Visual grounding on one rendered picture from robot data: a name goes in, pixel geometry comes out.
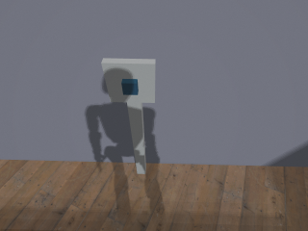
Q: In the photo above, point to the panel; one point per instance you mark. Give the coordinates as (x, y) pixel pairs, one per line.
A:
(116, 69)

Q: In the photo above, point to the button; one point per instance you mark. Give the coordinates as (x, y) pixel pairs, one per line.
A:
(130, 86)

